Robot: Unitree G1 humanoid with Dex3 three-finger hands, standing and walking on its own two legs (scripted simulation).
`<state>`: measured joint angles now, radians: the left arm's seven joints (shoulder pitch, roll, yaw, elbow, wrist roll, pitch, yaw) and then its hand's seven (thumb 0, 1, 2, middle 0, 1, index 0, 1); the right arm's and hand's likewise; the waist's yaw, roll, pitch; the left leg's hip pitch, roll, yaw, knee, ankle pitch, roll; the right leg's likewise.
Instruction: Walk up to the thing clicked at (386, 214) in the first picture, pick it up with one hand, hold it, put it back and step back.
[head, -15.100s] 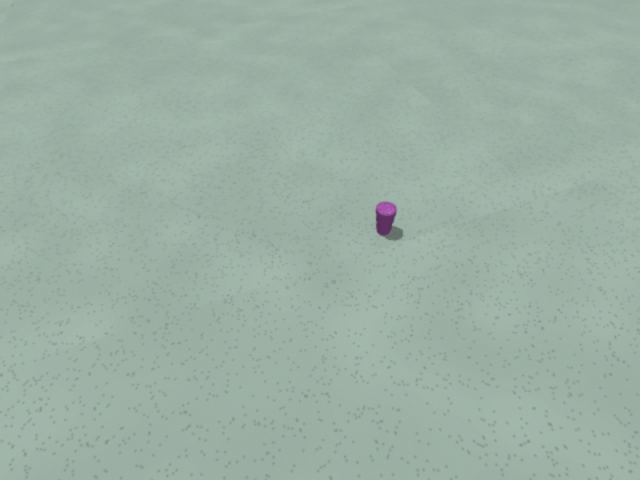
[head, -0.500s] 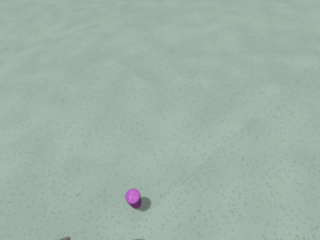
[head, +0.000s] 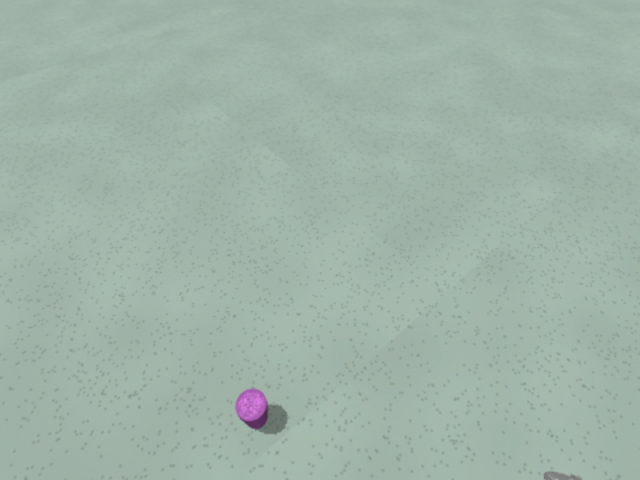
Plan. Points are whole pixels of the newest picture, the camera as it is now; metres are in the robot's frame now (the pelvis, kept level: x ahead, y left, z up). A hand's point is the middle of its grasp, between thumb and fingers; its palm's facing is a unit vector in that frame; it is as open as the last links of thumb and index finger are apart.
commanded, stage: walk up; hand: left
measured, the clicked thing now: (254, 411) +0.41 +0.22 -0.69
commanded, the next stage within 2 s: none
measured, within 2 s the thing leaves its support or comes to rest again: neither
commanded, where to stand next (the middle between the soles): +0.05 +0.01 m, yaw -1 degrees
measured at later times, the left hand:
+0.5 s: hand out of the picture +0.09 +0.26 -0.14, palm faces -0.01 -0.95 -0.32, open 7.4 cm
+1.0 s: hand out of the picture +0.07 +0.27 -0.14, palm faces +0.01 -0.95 -0.32, open 7.4 cm
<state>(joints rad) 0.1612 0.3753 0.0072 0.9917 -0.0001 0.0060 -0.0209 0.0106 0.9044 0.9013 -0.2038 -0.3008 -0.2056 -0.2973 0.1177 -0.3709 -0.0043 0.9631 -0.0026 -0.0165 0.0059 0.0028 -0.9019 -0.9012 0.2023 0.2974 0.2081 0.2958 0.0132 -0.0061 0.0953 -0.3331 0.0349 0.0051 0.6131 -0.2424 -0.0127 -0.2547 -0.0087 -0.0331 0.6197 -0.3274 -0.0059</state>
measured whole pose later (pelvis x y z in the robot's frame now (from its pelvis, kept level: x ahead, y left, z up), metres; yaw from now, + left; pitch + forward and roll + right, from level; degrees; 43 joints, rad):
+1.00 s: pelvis +0.01 +0.01 +0.02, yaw +1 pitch -1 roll +0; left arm 0.11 0.35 0.03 1.14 0.00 0.02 -0.02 0.01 0.90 0.90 -0.20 -0.30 -0.20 -0.30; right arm 0.07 -0.35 0.00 1.15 -0.01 -0.01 0.01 0.00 -0.90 -0.90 0.20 0.30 0.21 0.30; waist 0.00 -0.01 0.06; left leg -0.22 0.01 0.01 0.35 -0.11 0.00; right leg -0.13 -0.03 -0.04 0.35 -0.19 0.02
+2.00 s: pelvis -0.01 -0.01 -0.01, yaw +0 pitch -2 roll +0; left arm 0.18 0.39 0.05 0.89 0.01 0.04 0.00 0.01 0.91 0.90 -0.20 -0.30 -0.20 -0.30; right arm -0.01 -0.36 -0.03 0.82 -0.02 0.02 -0.01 0.00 -0.90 -0.90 0.21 0.30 0.21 0.30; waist 0.04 0.00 0.17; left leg -0.42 0.06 0.06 0.68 -0.22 0.00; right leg -0.33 0.01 0.01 0.86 -0.48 -0.02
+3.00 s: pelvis -0.04 +0.00 -0.02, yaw +3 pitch -2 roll +1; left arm 0.03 0.35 0.03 0.81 0.04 0.05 0.00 0.01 0.90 0.90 -0.21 -0.30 -0.21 -0.30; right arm 0.16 -0.40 -0.03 0.87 0.00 0.02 -0.02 0.00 -0.90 -0.90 0.20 0.30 0.21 0.30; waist 0.00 0.01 0.17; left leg -0.32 -0.04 -0.02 0.87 -0.55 0.00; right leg -0.51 -0.06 -0.01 0.70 -0.17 -0.02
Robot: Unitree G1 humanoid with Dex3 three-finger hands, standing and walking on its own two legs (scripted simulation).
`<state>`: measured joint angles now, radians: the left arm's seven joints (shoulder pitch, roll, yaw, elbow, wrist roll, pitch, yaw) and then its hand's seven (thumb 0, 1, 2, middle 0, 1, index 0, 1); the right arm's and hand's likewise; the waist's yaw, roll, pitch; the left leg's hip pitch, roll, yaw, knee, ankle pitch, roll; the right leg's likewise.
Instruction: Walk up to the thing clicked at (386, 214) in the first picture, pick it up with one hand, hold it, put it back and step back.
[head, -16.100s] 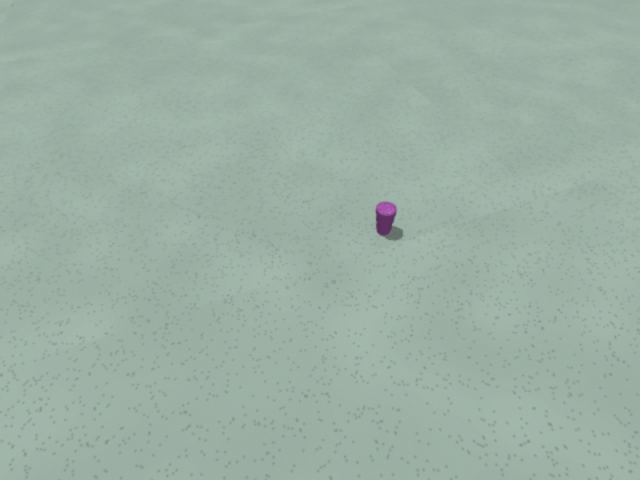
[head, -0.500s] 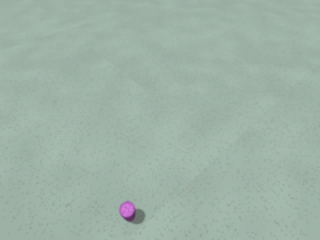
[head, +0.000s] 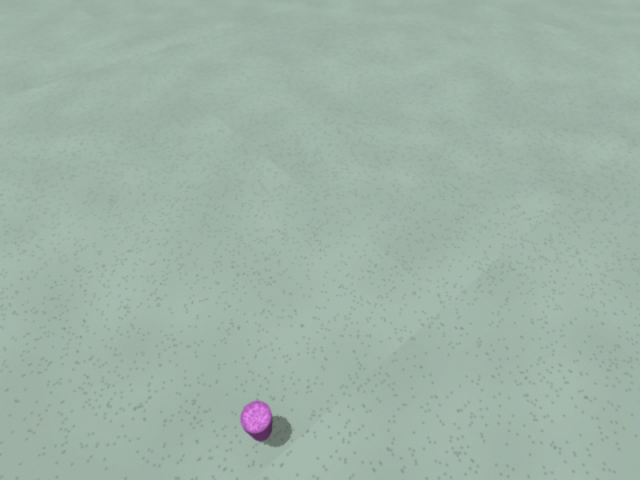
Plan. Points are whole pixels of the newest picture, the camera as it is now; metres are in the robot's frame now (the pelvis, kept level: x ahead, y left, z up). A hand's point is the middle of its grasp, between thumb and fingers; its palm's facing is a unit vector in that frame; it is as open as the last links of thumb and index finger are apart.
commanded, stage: walk up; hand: left
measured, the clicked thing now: (259, 424) +0.41 +0.21 -0.71
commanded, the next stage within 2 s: none
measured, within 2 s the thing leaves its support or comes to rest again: neither
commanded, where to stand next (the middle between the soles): +0.05 +0.00 m, yaw -1 degrees
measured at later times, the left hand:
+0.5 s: hand out of the picture -0.01 +0.21 -0.14, palm faces +0.06 -0.91 -0.41, open 7.4 cm
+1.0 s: hand out of the picture +0.06 +0.26 -0.18, palm faces -0.01 -0.92 -0.39, open 7.4 cm
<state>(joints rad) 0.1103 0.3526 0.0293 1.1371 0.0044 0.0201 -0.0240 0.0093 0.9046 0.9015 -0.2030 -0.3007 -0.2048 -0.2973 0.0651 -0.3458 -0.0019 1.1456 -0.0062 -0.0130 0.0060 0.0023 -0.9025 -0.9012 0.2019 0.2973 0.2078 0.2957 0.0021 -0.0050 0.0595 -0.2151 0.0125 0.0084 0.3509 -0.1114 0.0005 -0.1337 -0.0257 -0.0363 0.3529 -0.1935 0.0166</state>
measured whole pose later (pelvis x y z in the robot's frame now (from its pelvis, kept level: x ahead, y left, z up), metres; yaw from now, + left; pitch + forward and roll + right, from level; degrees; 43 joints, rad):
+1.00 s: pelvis -0.01 -0.02 -0.03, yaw -1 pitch -2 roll +0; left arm 0.18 0.39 0.05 0.89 0.01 0.04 0.00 0.01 0.91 0.90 -0.20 -0.30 -0.20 -0.30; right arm -0.01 -0.36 -0.03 0.82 -0.02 0.02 -0.01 0.00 -0.90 -0.90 0.21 0.30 0.21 0.30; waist 0.04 0.00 0.17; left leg -0.42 0.06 0.06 0.68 -0.22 0.00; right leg -0.33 0.01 0.01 0.86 -0.48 -0.02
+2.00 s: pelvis -0.05 -0.01 -0.04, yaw +3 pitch -2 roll +1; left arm 0.03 0.35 0.03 0.81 0.04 0.05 0.00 0.01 0.90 0.90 -0.21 -0.30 -0.21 -0.30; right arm 0.16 -0.40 -0.03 0.87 0.00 0.02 -0.02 0.00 -0.90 -0.90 0.20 0.30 0.21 0.30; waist 0.00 0.01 0.17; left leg -0.32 -0.04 -0.02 0.87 -0.55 0.00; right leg -0.51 -0.06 -0.01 0.70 -0.17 -0.02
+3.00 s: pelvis -0.10 -0.01 +0.00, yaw +0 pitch -2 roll +0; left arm 0.08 0.36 0.00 1.14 0.00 -0.02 -0.01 0.01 0.90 0.90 -0.20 -0.30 -0.20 -0.30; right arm 0.10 -0.35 -0.01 1.13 -0.01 -0.03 0.01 0.00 -0.90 -0.90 0.20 0.30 0.21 0.30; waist -0.01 -0.01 0.05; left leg -0.15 -0.01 0.01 0.35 -0.17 0.02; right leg -0.12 -0.01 0.04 0.35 -0.19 0.03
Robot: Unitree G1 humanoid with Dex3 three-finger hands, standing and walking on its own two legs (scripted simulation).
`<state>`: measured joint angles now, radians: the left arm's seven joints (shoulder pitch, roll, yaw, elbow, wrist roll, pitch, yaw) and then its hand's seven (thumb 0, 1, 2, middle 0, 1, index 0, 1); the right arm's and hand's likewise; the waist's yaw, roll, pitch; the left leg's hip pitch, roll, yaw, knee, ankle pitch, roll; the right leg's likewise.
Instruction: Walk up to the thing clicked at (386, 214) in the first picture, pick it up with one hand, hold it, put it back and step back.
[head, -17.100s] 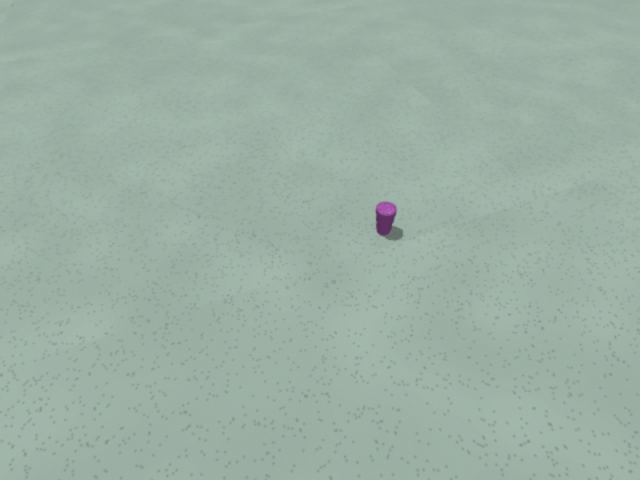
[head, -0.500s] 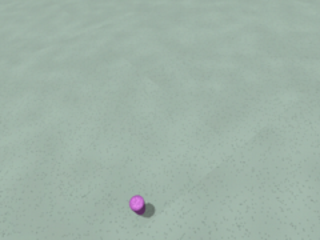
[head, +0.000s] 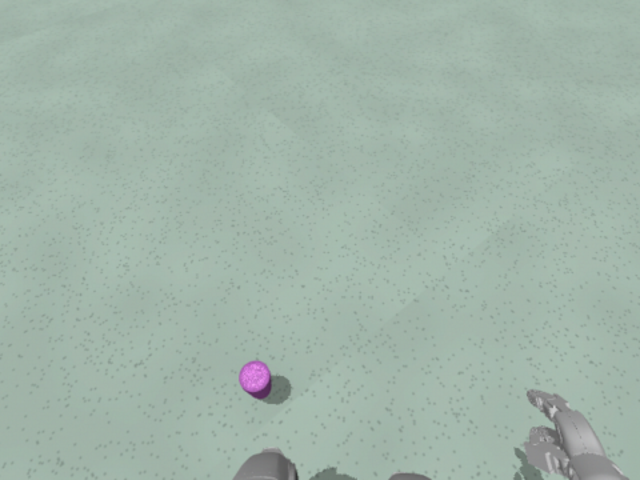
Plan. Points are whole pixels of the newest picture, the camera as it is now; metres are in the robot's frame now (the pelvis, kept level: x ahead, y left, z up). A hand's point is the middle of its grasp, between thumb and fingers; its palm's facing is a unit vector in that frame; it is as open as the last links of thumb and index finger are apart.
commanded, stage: walk up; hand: left
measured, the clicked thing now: (258, 382) +0.41 +0.23 -0.68
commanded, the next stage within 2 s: stand in 1.90 s
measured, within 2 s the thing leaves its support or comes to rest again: neither
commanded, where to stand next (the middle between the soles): +0.06 +0.02 m, yaw -1 degrees
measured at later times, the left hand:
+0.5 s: hand out of the picture +0.02 +0.31 -0.13, palm faces +0.00 -0.92 -0.39, open 7.4 cm
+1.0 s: hand out of the picture +0.11 +0.27 -0.14, palm faces +0.00 -0.92 -0.38, open 7.4 cm
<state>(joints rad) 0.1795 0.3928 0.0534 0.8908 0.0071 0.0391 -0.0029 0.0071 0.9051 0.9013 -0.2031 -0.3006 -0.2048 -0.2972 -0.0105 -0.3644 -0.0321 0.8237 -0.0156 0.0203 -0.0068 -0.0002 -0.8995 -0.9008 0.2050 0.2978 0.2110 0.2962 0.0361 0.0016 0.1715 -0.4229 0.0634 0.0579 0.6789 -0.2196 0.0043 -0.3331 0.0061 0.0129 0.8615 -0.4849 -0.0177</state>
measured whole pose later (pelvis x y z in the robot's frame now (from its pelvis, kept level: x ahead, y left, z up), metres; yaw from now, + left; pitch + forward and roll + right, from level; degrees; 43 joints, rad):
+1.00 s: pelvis -0.04 +0.01 -0.01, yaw +4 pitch -2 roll +1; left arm 0.03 0.35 0.03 0.81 0.04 0.05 0.00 0.01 0.90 0.90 -0.21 -0.30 -0.21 -0.30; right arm 0.16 -0.40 -0.03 0.87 0.00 0.02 -0.02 0.00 -0.90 -0.90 0.20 0.30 0.21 0.30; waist 0.00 0.01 0.17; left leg -0.32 -0.04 -0.02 0.87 -0.55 0.00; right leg -0.51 -0.06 -0.01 0.70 -0.17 -0.02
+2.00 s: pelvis -0.08 +0.01 +0.03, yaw +1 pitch -2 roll +0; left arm 0.08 0.36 0.00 1.14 0.00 -0.02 -0.01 0.01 0.90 0.90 -0.20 -0.30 -0.20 -0.30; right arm 0.10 -0.35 -0.01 1.13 -0.01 -0.03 0.01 0.00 -0.90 -0.90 0.20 0.30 0.21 0.30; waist -0.01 -0.01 0.05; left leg -0.15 -0.01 0.01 0.35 -0.17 0.02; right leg -0.12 -0.01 0.04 0.35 -0.19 0.03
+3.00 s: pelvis -0.09 +0.00 +0.03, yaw +2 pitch -1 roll +0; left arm 0.08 0.37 0.03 1.08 -0.01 0.01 0.00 0.01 0.90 0.90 -0.20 -0.30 -0.21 -0.30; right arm 0.06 -0.36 -0.02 1.11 0.00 0.01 0.01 0.00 -0.90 -0.90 0.20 0.30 0.21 0.30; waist 0.00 -0.01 0.11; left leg -0.20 -0.01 0.00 0.40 -0.17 0.01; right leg -0.18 -0.01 0.03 0.42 -0.22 0.01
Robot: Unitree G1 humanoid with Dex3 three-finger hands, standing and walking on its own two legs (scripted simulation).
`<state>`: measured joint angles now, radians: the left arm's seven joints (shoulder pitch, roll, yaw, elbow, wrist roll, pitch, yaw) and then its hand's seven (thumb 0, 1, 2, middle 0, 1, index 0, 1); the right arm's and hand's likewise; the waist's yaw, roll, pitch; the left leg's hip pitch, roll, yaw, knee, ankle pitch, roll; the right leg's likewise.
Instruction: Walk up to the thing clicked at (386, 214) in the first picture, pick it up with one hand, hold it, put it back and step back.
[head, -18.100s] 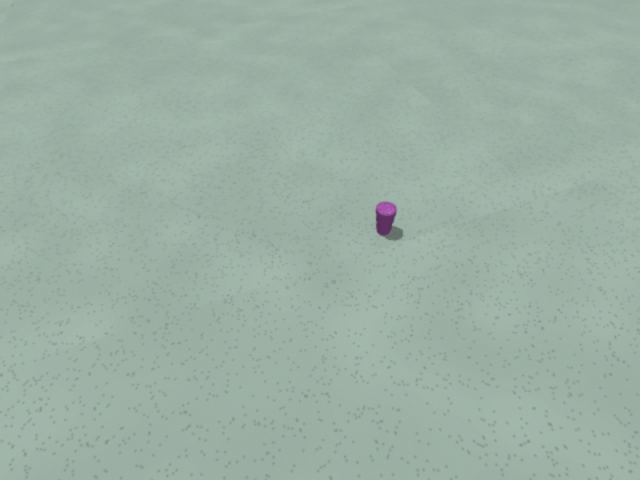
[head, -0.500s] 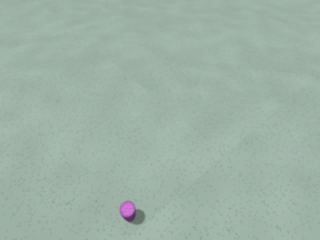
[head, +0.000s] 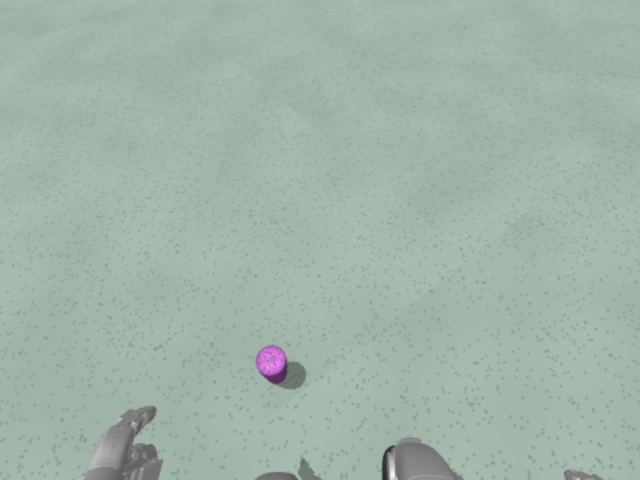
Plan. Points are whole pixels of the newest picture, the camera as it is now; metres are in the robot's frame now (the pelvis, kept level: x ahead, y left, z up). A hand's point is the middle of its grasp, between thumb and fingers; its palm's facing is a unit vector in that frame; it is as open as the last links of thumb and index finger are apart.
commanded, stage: walk up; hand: left
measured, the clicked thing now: (274, 367) +0.46 +0.19 -0.67
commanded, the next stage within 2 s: stand in 0.90 s
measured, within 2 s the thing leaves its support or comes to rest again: neither
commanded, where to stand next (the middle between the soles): +0.09 +0.00 m, yaw -4 degrees
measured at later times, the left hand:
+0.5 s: hand out of the picture +0.03 +0.25 -0.13, palm faces -0.08 -0.94 -0.34, open 7.4 cm
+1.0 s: hand out of the picture +0.06 +0.25 -0.12, palm faces -0.07 -0.94 -0.33, open 7.4 cm
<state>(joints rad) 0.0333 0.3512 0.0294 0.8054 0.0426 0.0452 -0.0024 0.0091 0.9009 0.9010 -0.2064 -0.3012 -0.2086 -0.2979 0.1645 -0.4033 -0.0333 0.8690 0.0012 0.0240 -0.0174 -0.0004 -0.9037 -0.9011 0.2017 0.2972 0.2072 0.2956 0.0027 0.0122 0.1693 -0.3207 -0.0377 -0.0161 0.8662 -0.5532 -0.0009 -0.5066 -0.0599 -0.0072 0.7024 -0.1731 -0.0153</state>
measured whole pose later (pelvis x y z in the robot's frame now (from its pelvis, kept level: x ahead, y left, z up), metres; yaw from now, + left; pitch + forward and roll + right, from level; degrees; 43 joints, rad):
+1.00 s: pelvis -0.05 +0.00 +0.04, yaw -3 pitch -2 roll +0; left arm 0.08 0.36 0.00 1.14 0.00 -0.02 -0.01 0.01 0.90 0.90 -0.20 -0.30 -0.20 -0.30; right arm 0.10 -0.35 -0.01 1.13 -0.01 -0.03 0.01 0.00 -0.90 -0.90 0.20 0.30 0.21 0.30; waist -0.01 -0.01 0.05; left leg -0.15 -0.01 0.01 0.35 -0.17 0.02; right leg -0.12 -0.01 0.04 0.35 -0.19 0.03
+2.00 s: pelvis -0.06 -0.01 +0.04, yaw -2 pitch -1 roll +0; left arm 0.08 0.37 0.03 1.08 -0.01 0.01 0.00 0.01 0.90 0.90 -0.20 -0.30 -0.21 -0.30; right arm 0.06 -0.36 -0.02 1.11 0.00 0.01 0.01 0.00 -0.90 -0.90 0.20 0.30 0.21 0.30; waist 0.00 -0.01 0.11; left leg -0.20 -0.01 0.00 0.40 -0.17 0.01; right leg -0.18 -0.01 0.03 0.42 -0.22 0.01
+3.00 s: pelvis -0.29 -0.01 +0.02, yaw -3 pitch -2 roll +1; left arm 0.17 0.35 0.05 0.84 0.04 0.04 0.00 0.01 0.90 0.90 -0.21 -0.30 -0.21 -0.30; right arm 0.10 -0.40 -0.04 0.85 0.01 0.06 -0.03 0.00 -0.90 -0.90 0.20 0.30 0.21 0.30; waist 0.03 0.02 0.16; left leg -0.46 -0.09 -0.13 1.13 -0.53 0.00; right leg -0.30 0.01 0.06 0.63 -0.31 -0.01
